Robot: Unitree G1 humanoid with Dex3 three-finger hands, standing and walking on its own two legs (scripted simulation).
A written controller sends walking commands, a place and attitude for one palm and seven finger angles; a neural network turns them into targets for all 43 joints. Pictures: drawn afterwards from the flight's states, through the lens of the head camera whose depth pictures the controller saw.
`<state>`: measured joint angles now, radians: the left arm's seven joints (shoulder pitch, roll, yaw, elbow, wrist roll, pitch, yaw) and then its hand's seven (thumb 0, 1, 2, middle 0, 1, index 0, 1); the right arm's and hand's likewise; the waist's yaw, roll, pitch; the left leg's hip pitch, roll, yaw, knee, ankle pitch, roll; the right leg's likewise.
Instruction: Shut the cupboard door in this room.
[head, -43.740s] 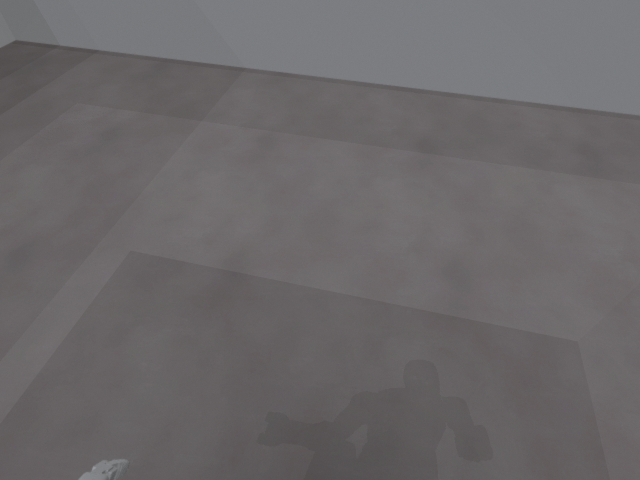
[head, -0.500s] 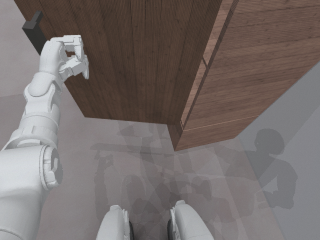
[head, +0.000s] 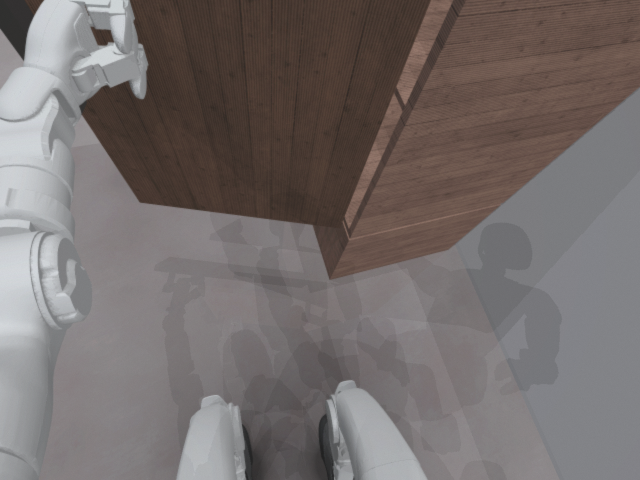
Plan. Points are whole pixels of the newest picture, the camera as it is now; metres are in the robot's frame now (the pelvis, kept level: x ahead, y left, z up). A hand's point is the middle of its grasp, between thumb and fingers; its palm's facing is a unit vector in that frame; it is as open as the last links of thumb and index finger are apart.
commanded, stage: push the door shut along its arc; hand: left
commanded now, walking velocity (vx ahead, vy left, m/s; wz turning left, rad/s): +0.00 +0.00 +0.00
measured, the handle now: (46, 40) +0.60 +0.22 +0.10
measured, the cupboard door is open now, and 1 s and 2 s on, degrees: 69 57 57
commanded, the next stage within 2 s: pull the fist back off the door in 0.32 s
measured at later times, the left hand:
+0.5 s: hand (155, 22) +0.61 +0.11 +0.12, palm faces -0.22 -0.97 +0.08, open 3.3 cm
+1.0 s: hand (168, 61) +0.56 +0.09 +0.11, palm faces +0.09 -1.00 -0.04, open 3.1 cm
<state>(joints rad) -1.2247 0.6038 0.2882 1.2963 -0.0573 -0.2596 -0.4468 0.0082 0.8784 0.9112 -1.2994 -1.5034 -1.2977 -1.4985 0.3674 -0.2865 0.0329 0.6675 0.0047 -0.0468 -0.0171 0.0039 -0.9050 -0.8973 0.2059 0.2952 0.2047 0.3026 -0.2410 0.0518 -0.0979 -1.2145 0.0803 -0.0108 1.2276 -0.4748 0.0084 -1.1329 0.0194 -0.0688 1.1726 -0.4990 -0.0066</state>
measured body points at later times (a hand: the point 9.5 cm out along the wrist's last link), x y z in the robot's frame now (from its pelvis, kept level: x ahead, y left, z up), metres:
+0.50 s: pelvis +0.00 +0.01 -0.02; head +0.19 +0.04 +0.39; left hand +0.61 +0.16 +0.12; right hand -0.06 -0.24 -0.11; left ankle +0.04 +0.12 -0.63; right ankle +0.02 -0.12 -0.63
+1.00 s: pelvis +0.03 -0.01 +0.03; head +0.16 -0.01 +0.46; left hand +0.55 +0.15 +0.12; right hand +0.00 -0.27 -0.09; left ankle +0.04 +0.12 -0.63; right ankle +0.02 -0.12 -0.63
